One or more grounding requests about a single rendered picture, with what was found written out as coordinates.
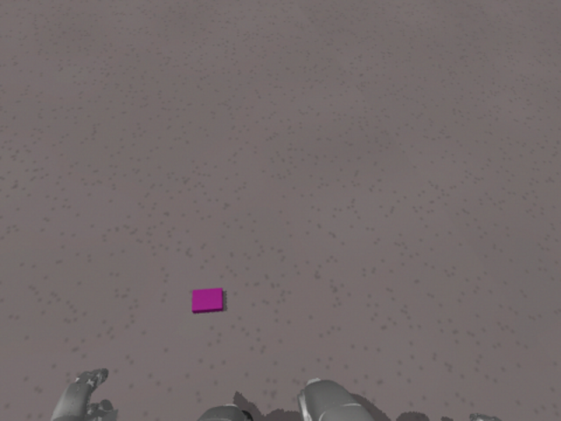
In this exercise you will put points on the small box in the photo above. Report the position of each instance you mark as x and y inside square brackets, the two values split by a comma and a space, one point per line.
[207, 300]

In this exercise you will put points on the left robot hand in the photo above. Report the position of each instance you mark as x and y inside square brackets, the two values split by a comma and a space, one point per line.
[75, 399]

